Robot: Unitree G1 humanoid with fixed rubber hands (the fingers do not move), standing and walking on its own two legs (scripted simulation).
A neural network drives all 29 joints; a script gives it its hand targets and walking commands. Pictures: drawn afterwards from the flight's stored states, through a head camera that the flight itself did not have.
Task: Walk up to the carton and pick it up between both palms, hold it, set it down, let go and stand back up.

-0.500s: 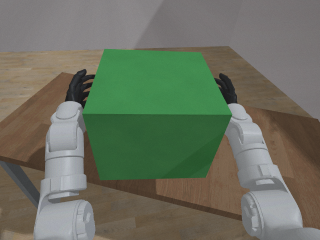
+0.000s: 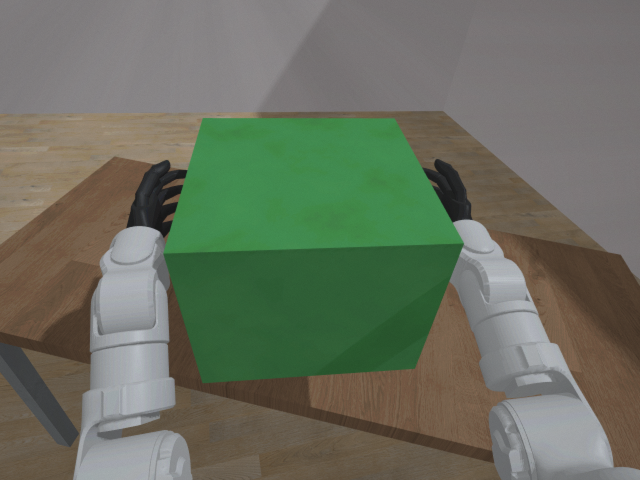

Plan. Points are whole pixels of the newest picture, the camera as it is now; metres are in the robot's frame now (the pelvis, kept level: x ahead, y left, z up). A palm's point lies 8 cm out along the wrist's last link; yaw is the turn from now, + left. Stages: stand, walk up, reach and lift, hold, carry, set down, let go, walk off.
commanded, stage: hold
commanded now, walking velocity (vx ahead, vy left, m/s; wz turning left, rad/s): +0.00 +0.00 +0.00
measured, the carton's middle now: (306, 240) +0.38 +0.00 +0.13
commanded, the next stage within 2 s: none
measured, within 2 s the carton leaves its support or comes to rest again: neither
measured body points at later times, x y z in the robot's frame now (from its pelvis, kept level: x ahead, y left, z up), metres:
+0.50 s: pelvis +0.00 -0.01 +0.00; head -0.07 +0.02 +0.45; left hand +0.36 +0.18 +0.19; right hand +0.37 -0.19 +0.20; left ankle +0.01 +0.13 -0.75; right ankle -0.02 -0.13 -0.75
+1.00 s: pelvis -0.01 +0.00 +0.00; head -0.06 +0.03 +0.45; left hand +0.36 +0.18 +0.19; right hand +0.36 -0.19 +0.19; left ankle +0.01 +0.13 -0.75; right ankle -0.02 -0.13 -0.75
